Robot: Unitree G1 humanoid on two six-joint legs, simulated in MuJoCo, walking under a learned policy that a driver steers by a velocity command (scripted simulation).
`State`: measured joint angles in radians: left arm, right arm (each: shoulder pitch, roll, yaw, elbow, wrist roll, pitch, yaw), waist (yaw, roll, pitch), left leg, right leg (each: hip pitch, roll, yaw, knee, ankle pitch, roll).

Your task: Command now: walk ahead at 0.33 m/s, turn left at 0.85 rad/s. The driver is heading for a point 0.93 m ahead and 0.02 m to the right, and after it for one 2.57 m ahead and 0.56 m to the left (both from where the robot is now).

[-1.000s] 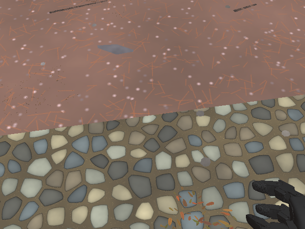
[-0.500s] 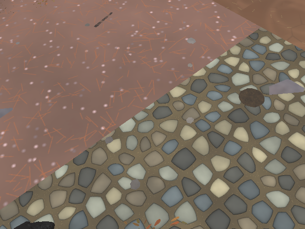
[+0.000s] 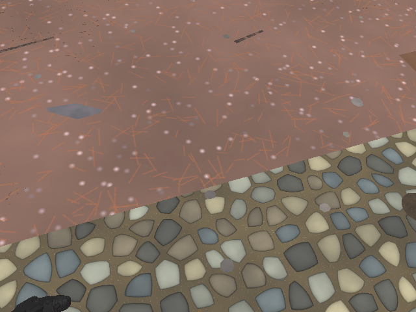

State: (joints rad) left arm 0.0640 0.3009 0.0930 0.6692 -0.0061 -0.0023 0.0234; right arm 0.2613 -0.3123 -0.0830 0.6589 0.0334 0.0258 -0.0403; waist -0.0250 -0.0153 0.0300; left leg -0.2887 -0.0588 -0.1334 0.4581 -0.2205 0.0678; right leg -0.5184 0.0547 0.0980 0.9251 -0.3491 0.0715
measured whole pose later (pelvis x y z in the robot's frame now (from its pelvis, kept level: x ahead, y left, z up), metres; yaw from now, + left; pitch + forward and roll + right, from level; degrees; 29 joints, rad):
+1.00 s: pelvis +0.56 +0.17 -0.04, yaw +1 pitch +1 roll +2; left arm -0.02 0.31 0.02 0.68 0.01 -0.02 -0.09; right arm 0.49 -0.27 -0.03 0.90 -0.03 -0.08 -0.02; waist -0.04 -0.02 0.05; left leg 0.30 -0.01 0.32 0.26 -0.46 -0.05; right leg -0.71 0.01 -0.18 0.77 -0.05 -0.18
